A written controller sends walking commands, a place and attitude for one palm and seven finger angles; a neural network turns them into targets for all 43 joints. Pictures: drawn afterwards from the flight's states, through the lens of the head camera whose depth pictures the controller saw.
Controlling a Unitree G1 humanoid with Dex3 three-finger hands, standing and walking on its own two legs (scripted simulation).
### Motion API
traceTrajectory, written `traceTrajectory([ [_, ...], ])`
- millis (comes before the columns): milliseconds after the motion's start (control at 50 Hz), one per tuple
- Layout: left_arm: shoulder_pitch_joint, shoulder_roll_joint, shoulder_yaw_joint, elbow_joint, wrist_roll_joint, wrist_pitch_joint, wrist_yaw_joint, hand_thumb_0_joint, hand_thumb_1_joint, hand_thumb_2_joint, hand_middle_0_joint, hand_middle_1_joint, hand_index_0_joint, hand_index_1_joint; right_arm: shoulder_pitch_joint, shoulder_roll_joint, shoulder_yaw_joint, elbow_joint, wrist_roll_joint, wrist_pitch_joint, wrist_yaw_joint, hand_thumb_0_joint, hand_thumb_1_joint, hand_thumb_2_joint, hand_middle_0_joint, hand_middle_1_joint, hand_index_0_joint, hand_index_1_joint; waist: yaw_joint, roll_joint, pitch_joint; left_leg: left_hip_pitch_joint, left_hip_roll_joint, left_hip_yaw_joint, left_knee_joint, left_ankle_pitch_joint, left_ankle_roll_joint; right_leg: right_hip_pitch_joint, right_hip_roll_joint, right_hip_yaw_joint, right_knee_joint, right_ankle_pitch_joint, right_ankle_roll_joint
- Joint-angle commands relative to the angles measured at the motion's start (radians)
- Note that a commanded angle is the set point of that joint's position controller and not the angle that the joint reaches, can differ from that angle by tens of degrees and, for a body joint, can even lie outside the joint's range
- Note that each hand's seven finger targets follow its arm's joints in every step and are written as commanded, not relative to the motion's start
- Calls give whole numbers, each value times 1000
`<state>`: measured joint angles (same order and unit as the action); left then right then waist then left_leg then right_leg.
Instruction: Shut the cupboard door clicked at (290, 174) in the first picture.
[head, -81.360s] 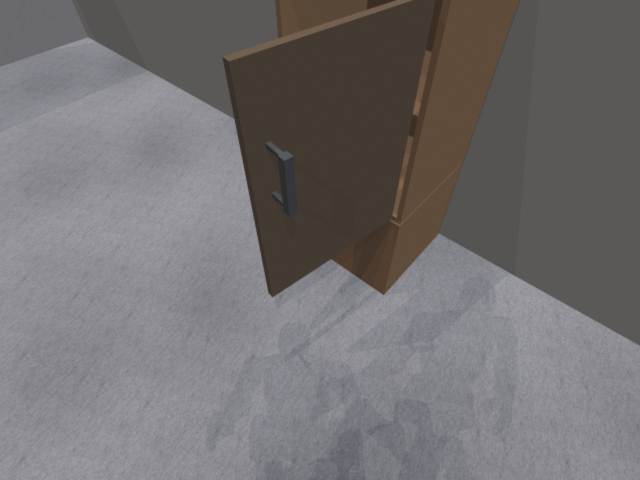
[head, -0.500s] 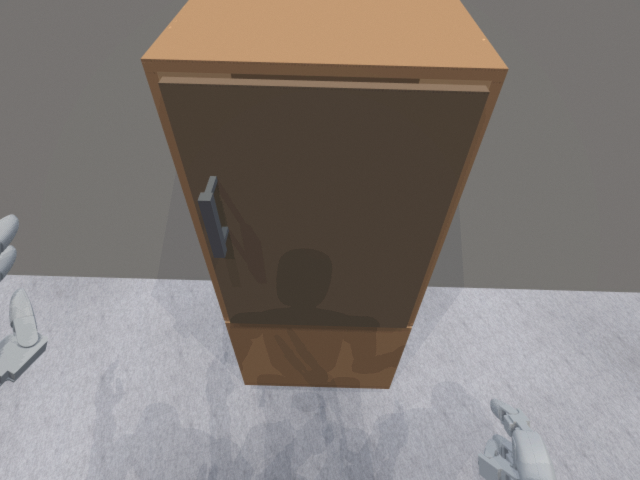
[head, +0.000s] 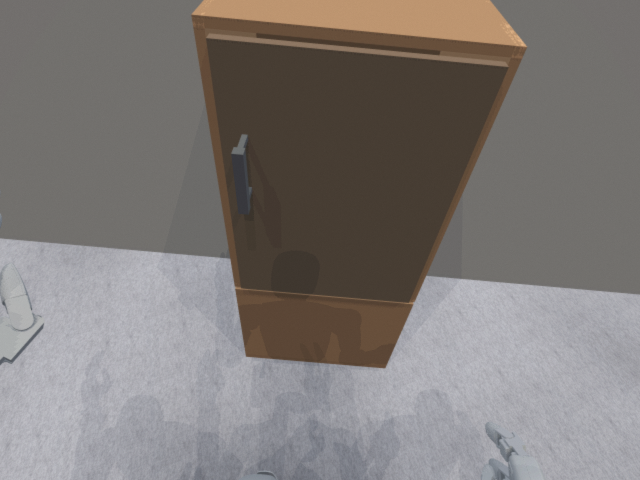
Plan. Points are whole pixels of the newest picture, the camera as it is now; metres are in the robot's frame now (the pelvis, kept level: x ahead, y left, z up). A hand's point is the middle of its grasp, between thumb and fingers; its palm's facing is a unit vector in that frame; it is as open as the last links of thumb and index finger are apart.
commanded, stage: step back with the hand held close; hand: left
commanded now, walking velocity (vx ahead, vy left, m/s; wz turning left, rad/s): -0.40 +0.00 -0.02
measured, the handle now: (243, 175) +0.58 +0.17 +0.05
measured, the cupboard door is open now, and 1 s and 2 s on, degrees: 0 0 0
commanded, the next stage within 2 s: stop stepping back and stand still in 0.34 s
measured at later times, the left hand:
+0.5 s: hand out of the picture +0.13 +0.28 +0.19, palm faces +0.40 -0.82 -0.42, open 7.4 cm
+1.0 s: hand out of the picture +0.02 +0.34 +0.21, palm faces +0.41 -0.82 -0.40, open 7.4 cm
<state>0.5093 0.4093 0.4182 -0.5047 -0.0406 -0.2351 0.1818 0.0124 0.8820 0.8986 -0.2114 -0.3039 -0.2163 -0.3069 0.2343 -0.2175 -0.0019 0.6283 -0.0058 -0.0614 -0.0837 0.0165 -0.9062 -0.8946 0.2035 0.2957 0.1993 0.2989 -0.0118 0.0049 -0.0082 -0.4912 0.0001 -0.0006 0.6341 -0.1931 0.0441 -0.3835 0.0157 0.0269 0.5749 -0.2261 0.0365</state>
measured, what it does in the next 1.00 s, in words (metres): walks backwards: right foot, then left foot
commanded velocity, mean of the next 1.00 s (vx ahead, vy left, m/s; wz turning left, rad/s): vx -0.06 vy -0.07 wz -0.01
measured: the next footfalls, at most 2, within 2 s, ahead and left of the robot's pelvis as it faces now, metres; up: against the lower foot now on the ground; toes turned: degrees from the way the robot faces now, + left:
right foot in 0.20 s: -0.06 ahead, -0.14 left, +0.00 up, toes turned +2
left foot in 0.62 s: +0.07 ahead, +0.09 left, +0.00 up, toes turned -5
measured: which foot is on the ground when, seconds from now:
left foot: down 0.00-0.54, up 0.56-0.60, down 0.62-0.84, up 0.86-1.00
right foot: down 0.00-0.00, up 0.02-0.18, down 0.20-0.64, up 0.66-0.86, down 0.88-1.00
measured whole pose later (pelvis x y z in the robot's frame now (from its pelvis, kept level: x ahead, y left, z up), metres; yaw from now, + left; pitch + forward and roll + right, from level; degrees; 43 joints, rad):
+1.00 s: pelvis -0.19 +0.09 +0.01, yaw -5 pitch +0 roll -2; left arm 0.50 0.50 0.46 -0.58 -0.06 -0.19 0.15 0.01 0.88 0.90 -0.22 -0.30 -0.22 -0.31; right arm 0.27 -0.17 0.01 0.68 0.00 -0.05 -0.05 0.02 -0.91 -0.89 0.20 0.30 0.20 0.30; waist 0.02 -0.07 -0.07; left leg -0.53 0.05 0.02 0.97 -0.38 -0.01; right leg -0.21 0.05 -0.09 0.53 -0.33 -0.08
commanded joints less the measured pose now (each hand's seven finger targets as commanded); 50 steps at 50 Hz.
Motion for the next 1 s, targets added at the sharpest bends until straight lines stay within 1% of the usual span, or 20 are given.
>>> traceTrajectory([
  [0, -76, 213, 179, -242, 7, -91, 9, 0, 900, 900, -200, -300, -200, -300, -115, -144, -61, -171, -1, -83, -18, 0, -900, -900, 200, 300, 200, 300, 8, 269, -108, -242, 307, -366, -506, -579, 89, 285, 82, -8, 289, -115, -15],
  [120, 25, 202, 165, -208, -21, -99, -20, 0, 900, 900, -200, -300, -200, -300, -115, -128, -60, -135, -10, -111, 11, 0, -900, -900, 200, 300, 200, 300, 8, 230, -89, -32, 227, -195, -365, -353, 26, 180, 46, 0, -43, -166, -53],
  [180, -48, 221, 145, -208, -31, -122, -22, 0, 900, 900, -200, -300, -200, -300, -98, -96, -47, -104, -16, -105, 12, 0, -900, -900, 200, 300, 200, 300, -4, 58, -120, 230, 125, -45, -162, -104, -57, -36, -110, 165, -248, -89, -111],
  [220, -120, 229, 110, -249, -26, -118, -18, 0, 900, 900, -200, -300, -200, -300, -103, -94, -58, -91, 3, -109, 5, 0, -900, -900, 200, 300, 200, 300, -11, -57, -213, 415, 68, 24, -46, 10, -71, -104, -129, 133, -239, 75, -84],
  [280, -60, 245, 137, -236, -28, -85, -16, 0, 900, 900, -200, -300, -200, -300, -129, -96, -50, -123, -1, -88, -5, 0, -900, -900, 200, 300, 200, 300, -14, 5, -164, 391, 76, -8, -76, 84, -54, -127, -88, 75, -193, 64, -60],
  [360, -36, 255, 178, -211, -41, -103, -22, 0, 900, 900, -200, -300, -200, -300, -147, -110, -50, -143, -6, -78, -8, 0, -900, -900, 200, 300, 200, 300, -11, 147, -26, 204, 134, -130, -284, -307, -58, -109, 12, 11, -182, -367, -80],
  [420, -13, 272, 218, -210, -48, -112, -22, 0, 900, 900, -200, -300, -200, -300, -147, -116, -60, -147, -20, -77, -3, 0, -900, -900, 200, 300, 200, 300, 5, 251, -66, 43, 175, -191, -445, -434, -65, 88, 66, -19, -97, -338, -94],
  [460, 16, 252, 195, -229, -50, -113, -29, 0, 900, 900, -200, -300, -200, -300, -102, -109, -65, -145, -13, -82, 5, 0, -900, -900, 200, 300, 200, 300, 9, 181, -138, 121, 115, -84, -353, -380, -94, 99, 66, -50, -118, -344, -102],
  [500, 39, 251, 175, -232, -45, -97, -27, 0, 900, 900, -200, -300, -200, -300, -53, -108, -77, -129, -4, -75, 10, 0, -900, -900, 200, 300, 200, 300, -15, -21, -148, 412, -7, 69, 63, -181, -117, -239, -85, 49, -301, -462, -149],
  [520, 40, 252, 182, -239, -48, -86, -21, 0, 900, 900, -200, -300, -200, -300, -31, -115, -86, -113, -8, -75, 11, 0, -900, -900, 200, 300, 200, 300, -15, -106, -164, 544, -24, 21, 284, -143, -113, -437, -188, 158, -368, -540, -196],
  [560, -80, 214, 124, -271, -31, -36, -17, 0, 900, 900, -200, -300, -200, -300, -15, -103, -65, -106, -12, -58, 9, 0, -900, -900, 200, 300, 200, 300, -49, -150, -45, 441, 32, -64, 307, -167, -90, -453, -217, 87, -272, -519, -177],
  [600, -247, 189, 96, -194, -23, 1, -6, 0, 900, 900, -200, -300, -200, -300, -50, -129, -35, -108, -7, -79, -14, 0, -900, -900, 200, 300, 200, 300, -55, 148, 98, 125, 114, -219, -249, -370, -46, -207, -24, -51, 47, -424, -42],
  [620, -370, 183, 74, -206, -18, 6, -5, 0, 900, 900, -200, -300, -200, -300, -59, -151, -42, -111, 7, -106, -23, 0, -900, -900, 200, 300, 200, 300, -52, 288, 114, -68, 208, -438, -521, -631, -19, -11, 65, -70, 282, -322, -4],
  [640, -377, 234, 135, -199, -6, -3, -2, 0, 900, 900, -200, -300, -200, -300, -87, -143, -53, -103, -1, -127, -15, 0, -900, -900, 200, 300, 200, 300, -12, 374, 8, -93, 272, -484, -644, -869, -77, 82, 116, -49, 475, -339, -7],
  [680, -259, 207, 107, -226, 0, 19, -26, 0, 900, 900, -200, -300, -200, -300, -108, -119, -64, -131, 7, -126, 25, 0, -900, -900, 200, 300, 200, 300, 18, 341, -48, -44, 221, -352, -646, -751, -181, 128, 156, -83, 578, -295, -30],
  [780, 129, 250, 159, -414, -40, 40, -36, 0, 900, 900, -200, -300, -200, -300, -136, -71, -54, -176, -12, -78, 77, 0, -900, -900, 200, 300, 200, 300, 54, 311, -166, -58, 111, -6, -460, -403, -184, 473, 140, -173, 9, -350, -116],
  [820, 160, 304, 225, -412, -35, 44, -31, 0, 900, 900, -200, -300, -200, -300, -70, -69, -64, -138, 10, -43, 74, 0, -900, -900, 200, 300, 200, 300, 38, -189, -113, 56, -37, 104, 368, -253, -138, 99, -232, 195, -382, -272, -216],
  [860, -128, 409, 310, -384, -49, -3, -15, 0, 900, 900, -200, -300, -200, -300, -111, -80, -27, -129, -13, -36, 53, 0, -900, -900, 200, 300, 200, 300, -32, -130, -1, -113, 74, -63, 692, -198, -85, -79, -405, 319, -431, -340, -329],
  [900, -137, 214, 161, -124, -26, 22, -9, 0, 900, 900, -200, -300, -200, -300, -98, -95, -52, -126, 11, -47, 31, 0, -900, -900, 200, 300, 200, 300, -29, -64, 50, -144, 84, -32, 510, -143, -63, 0, -299, 316, -415, -534, -252],
  [980, -136, 172, 80, -74, -9, 36, 8, 0, 900, 900, -200, -300, -200, -300, -85, -90, -27, -108, 6, -54, -8, 0, -900, -900, 200, 300, 200, 300, -10, 3, 56, 127, 67, 76, 51, -223, -32, -3, -234, 146, -298, -449, -217],
])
